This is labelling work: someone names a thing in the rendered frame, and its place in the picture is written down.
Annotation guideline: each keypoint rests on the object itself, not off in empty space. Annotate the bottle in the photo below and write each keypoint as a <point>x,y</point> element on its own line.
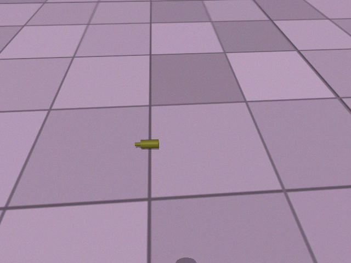
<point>147,143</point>

